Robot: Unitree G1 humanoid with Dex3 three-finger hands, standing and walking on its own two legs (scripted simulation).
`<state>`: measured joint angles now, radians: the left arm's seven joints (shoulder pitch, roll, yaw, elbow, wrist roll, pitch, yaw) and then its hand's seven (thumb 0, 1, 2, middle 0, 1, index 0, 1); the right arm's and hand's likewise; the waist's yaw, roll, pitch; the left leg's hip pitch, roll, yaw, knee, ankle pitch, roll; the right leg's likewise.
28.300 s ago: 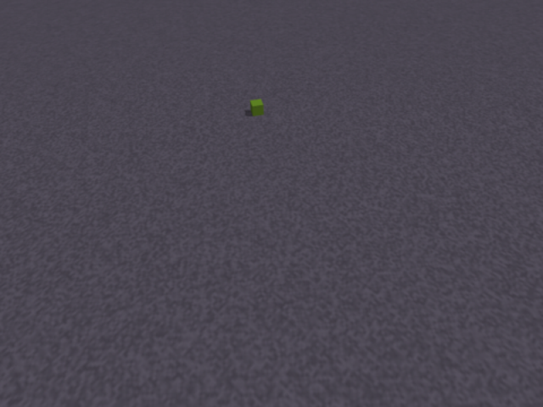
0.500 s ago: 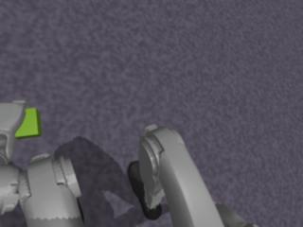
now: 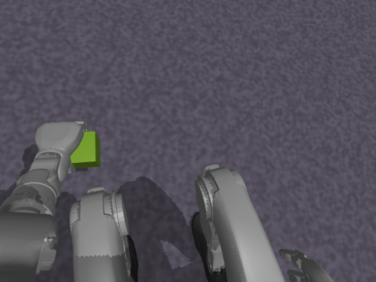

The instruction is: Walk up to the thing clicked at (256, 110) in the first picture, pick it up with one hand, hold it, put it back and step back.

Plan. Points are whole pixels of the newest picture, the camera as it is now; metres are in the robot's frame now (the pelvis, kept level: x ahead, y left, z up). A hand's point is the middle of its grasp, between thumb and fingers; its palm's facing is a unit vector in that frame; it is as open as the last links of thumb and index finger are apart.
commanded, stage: settle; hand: left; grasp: from above
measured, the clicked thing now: (82, 150) +0.44 +0.20 -0.20
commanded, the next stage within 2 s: lift in 0.02 s
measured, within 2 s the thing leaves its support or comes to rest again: neither
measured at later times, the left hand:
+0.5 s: hand (45, 150) +0.41 +0.24 -0.08, palm faces -0.49 +0.02 -0.87, open 10.6 cm
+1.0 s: hand out of the picture +0.36 +0.26 +0.11, palm faces -0.44 -0.02 -0.90, open 10.4 cm
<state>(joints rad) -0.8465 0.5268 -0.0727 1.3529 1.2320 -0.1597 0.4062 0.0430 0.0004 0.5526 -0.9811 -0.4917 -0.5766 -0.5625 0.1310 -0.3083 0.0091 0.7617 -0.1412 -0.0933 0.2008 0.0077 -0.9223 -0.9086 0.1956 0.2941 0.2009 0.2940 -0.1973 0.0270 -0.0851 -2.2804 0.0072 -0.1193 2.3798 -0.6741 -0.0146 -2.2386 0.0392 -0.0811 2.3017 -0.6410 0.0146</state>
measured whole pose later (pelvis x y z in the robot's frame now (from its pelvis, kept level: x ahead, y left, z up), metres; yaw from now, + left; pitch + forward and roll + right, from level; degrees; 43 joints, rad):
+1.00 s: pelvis +0.00 +0.01 +0.20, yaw +5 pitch +27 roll -4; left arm -0.44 0.49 -0.18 0.76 1.06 -0.08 0.13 0.05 -0.06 0.59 -1.18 -0.48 -0.64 -0.60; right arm 0.16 -0.24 -0.04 0.67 0.03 0.06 -0.03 0.01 -0.93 -0.91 0.20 0.29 0.20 0.29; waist -0.08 0.05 -0.20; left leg -1.61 0.01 -0.05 1.73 -0.59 0.01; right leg -1.57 0.02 -0.03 1.67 -0.58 0.02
